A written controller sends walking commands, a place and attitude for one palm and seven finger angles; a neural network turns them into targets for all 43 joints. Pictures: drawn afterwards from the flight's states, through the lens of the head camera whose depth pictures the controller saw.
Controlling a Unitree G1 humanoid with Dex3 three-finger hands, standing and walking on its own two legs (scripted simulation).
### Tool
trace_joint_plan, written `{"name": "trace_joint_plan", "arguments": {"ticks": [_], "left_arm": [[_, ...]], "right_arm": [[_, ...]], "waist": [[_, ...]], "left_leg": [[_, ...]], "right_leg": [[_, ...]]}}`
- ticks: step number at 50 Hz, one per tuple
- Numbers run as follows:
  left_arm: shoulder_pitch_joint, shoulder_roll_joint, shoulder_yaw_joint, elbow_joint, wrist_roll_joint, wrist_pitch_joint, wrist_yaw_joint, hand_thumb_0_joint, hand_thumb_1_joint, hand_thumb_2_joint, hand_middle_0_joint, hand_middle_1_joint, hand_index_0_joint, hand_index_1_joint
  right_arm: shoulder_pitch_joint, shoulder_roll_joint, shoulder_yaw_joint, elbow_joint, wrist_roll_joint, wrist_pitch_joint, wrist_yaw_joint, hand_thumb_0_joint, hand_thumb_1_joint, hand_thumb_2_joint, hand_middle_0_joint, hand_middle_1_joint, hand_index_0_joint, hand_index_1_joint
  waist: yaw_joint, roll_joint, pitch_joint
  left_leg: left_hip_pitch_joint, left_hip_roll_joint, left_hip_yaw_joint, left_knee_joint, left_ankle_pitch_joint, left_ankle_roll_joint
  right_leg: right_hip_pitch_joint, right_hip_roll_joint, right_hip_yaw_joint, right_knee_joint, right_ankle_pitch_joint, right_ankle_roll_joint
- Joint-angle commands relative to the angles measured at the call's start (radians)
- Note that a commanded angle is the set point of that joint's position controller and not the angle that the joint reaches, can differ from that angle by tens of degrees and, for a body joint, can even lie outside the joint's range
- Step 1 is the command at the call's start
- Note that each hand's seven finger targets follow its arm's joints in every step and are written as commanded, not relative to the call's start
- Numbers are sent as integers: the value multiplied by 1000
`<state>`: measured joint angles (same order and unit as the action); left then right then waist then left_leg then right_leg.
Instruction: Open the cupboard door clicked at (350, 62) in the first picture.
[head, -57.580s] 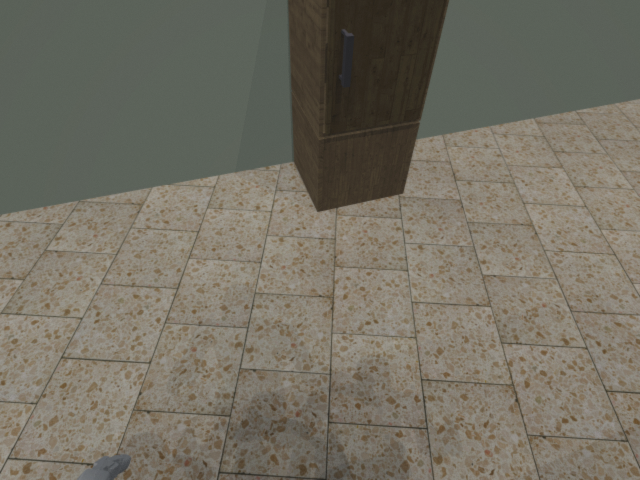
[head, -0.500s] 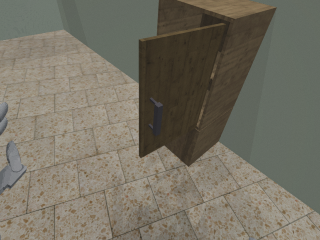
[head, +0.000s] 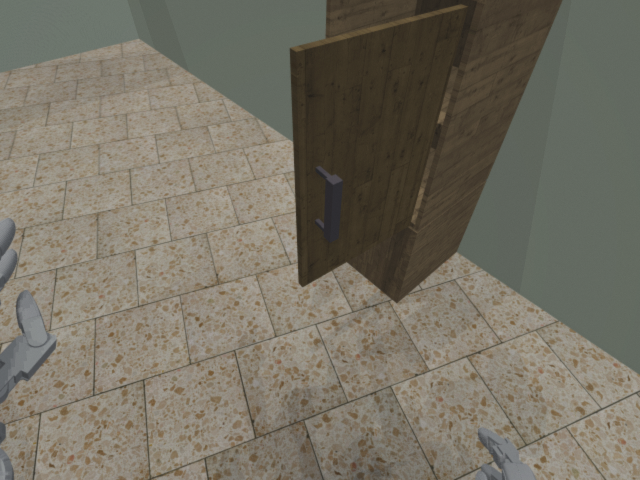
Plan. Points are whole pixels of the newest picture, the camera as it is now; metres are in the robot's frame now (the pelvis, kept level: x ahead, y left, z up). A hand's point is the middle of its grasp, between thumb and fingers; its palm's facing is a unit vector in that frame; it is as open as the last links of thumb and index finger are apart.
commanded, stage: let the arm hang, fingers relaxed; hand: left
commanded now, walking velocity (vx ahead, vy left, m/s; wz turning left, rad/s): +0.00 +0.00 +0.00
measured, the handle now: (326, 204) +0.64 +0.04 -0.06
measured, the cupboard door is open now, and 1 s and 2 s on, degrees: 84 84 84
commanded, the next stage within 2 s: look to check the result in 1.14 s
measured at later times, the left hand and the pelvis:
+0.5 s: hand out of the picture +0.03 +0.19 -0.18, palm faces +0.06 -0.98 -0.21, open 7.2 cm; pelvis +0.00 -0.01 +0.00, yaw +3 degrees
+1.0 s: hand out of the picture +0.10 +0.23 -0.15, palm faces +0.05 -0.95 -0.30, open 7.4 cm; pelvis +0.04 +0.00 +0.01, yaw +2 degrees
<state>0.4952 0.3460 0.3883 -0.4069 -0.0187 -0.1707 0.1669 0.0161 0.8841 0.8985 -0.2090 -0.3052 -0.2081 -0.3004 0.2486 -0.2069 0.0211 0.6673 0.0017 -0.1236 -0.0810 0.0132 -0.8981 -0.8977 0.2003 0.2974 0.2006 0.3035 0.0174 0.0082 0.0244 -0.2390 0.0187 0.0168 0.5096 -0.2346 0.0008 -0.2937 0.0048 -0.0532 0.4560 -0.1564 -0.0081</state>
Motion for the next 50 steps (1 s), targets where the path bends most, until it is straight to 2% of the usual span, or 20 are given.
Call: {"name": "trace_joint_plan", "arguments": {"ticks": [1, 2, 3, 4, 5, 7, 8, 10, 11, 13, 15, 17, 19, 20, 25, 28, 34, 41, 44, 50], "left_arm": [[-51, 233, 142, -268, 9, -80, 20, 0, 900, 900, -200, -300, -200, -300], [-90, 31, -285, 561, 70, 80, -137, 0, 900, 900, -200, -300, -200, -300], [-74, 27, -252, 601, 56, 143, -166, 0, 900, 900, -200, -300, -200, -300], [-75, 33, -254, 579, 52, 160, -175, 0, 900, 900, -200, -300, -200, -300], [-130, 31, -258, 601, 52, 159, -177, 0, 900, 900, -200, -300, -200, -300], [-198, 62, -267, 684, 60, 156, -179, 0, 900, 900, -200, -300, -200, -300], [-216, 81, -271, 736, 63, 156, -178, 0, 900, 900, -200, -300, -200, -300], [-260, 121, -276, 852, 64, 153, -174, 0, 900, 900, -200, -300, -200, -300], [-287, 136, -284, 903, 60, 158, -169, 0, 900, 900, -200, -300, -200, -300], [-334, 118, -307, 996, 54, 171, -160, 0, 900, 900, -200, -300, -200, -300], [-347, 102, -321, 1074, 52, 175, -156, 0, 900, 900, -200, -300, -200, -300], [-330, 84, -327, 1149, 47, 174, -154, 0, 900, 900, -200, -300, -200, -300], [-287, 64, -332, 1229, 42, 173, -154, 0, 900, 900, -200, -300, -200, -300], [-267, 56, -324, 1261, 44, 169, -154, 0, 900, 900, -200, -300, -200, -300], [-281, 66, -324, 1366, 37, 157, -156, 0, 900, 900, -200, -300, -200, -300], [-298, 71, -325, 1409, 36, 153, -156, 0, 900, 900, -200, -300, -200, -300], [-321, 88, -326, 1459, 34, 151, -153, 0, 900, 900, -200, -300, -200, -300], [-348, 105, -327, 1478, 34, 150, -151, 0, 900, 900, -200, -300, -200, -300], [-364, 105, -329, 1480, 33, 148, -151, 0, 900, 900, -200, -300, -200, -300], [-384, 107, -332, 1485, 31, 140, -150, 0, 900, 900, -200, -300, -200, -300]], "right_arm": [[-109, -113, -52, -177, 6, -71, -9, 0, -900, -900, 200, 300, 200, 300], [-194, -308, -116, 83, -20, -80, 83, 0, -900, -900, 200, 300, 200, 300], [-106, -244, -107, 81, -13, -18, 85, 0, -900, -900, 200, 300, 200, 300], [-85, -239, -103, 58, -13, -2, 82, 0, -900, -900, 200, 300, 200, 300], [-84, -235, -99, 64, -20, 13, 85, 0, -900, -900, 200, 300, 200, 300], [-105, -256, -92, 64, -26, 39, 82, 0, -900, -900, 200, 300, 200, 300], [-113, -264, -88, 70, -28, 48, 82, 0, -900, -900, 200, 300, 200, 300], [-80, -257, -88, 93, -26, 70, 84, 0, -900, -900, 200, 300, 200, 300], [-56, -249, -85, 109, -27, 83, 84, 0, -900, -900, 200, 300, 200, 300], [-28, -204, -73, 154, -31, 109, 82, 0, -900, -900, 200, 300, 200, 300], [-15, -185, -61, 190, -32, 116, 82, 0, -900, -900, 200, 300, 200, 300], [-37, -192, -57, 211, -34, 113, 81, 0, -900, -900, 200, 300, 200, 300], [-64, -192, -53, 231, -34, 114, 75, 0, -900, -900, 200, 300, 200, 300], [-65, -189, -58, 242, -34, 115, 71, 0, -900, -900, 200, 300, 200, 300], [7, -187, -67, 308, -28, 119, 64, 0, -900, -900, 200, 300, 200, 300], [43, -189, -71, 339, -27, 119, 62, 0, -900, -900, 200, 300, 200, 300], [46, -198, -68, 382, -27, 116, 63, 0, -900, -900, 200, 300, 200, 300], [-1, -208, -63, 404, -26, 112, 67, 0, -900, -900, 200, 300, 200, 300], [-26, -212, -59, 410, -27, 104, 66, 0, -900, -900, 200, 300, 200, 300], [-65, -222, -54, 414, -24, 97, 62, 0, -900, -900, 200, 300, 200, 300]], "waist": [[-12, 118, -49], [-39, 96, 58], [-26, 81, -27], [-31, 112, -27], [-27, 93, -44], [-18, -39, -35], [-11, -129, -51], [-21, -289, -102], [-35, -288, -108], [-48, -199, -111], [-49, -70, -113], [-30, 102, -85], [-5, 196, -54], [4, 208, -58], [-10, 106, -23], [-21, 4, 3], [-24, -62, 13], [-16, -55, 30], [-13, -15, 6], [-12, 4, -47]], "left_leg": [[-201, 72, -87, -253, -256, 31], [-286, 71, -142, -55, 28, 39], [-179, 81, -84, -41, 140, 31], [-170, 90, -90, -44, 127, 39], [-225, 107, -144, -77, 62, 59], [-263, 120, -188, -103, 7, 82], [-252, 100, -181, -82, -14, 79], [-150, 15, -113, 28, -41, 59], [-91, -15, -71, 79, -43, 47], [-10, -28, -38, 113, -73, 36], [11, -8, -64, 45, -41, 39], [-65, 44, -142, -82, -52, 48], [-158, 76, -181, -176, -164, 49], [-177, 74, -178, -189, -192, 48], [-130, 52, -140, -170, -176, 38], [-83, 53, -132, -161, -135, 42], [-27, 52, -115, -164, -66, 42], [-13, 59, -110, -190, -26, 40], [-2, 70, -120, -208, 34, 38], [42, 81, -115, -214, 154, 26]], "right_leg": [[199, -12, 65, -42, -136, 29], [47, -79, 53, 82, 44, -9], [26, -90, 94, 69, 70, -23], [7, -84, 83, 86, 27, -23], [9, -71, 61, 126, -79, -33], [47, -54, 72, 145, -131, -37], [66, -70, 88, 104, -132, -41], [35, -153, 187, -30, -173, -79], [-3, -194, 217, -72, -185, -107], [-62, -216, 231, -119, -272, -119], [-62, -184, 202, -99, -307, -96], [2, -121, 143, -34, -262, -57], [93, -89, 105, -12, -196, -34], [131, -88, 99, -16, -168, -36], [123, -114, 130, -103, -201, -53], [85, -123, 139, -143, -236, -58], [74, -131, 135, -167, -230, -55], [88, -127, 127, -170, -194, -45], [128, -128, 120, -150, -106, -42], [196, -133, 100, -124, 77, -39]]}}
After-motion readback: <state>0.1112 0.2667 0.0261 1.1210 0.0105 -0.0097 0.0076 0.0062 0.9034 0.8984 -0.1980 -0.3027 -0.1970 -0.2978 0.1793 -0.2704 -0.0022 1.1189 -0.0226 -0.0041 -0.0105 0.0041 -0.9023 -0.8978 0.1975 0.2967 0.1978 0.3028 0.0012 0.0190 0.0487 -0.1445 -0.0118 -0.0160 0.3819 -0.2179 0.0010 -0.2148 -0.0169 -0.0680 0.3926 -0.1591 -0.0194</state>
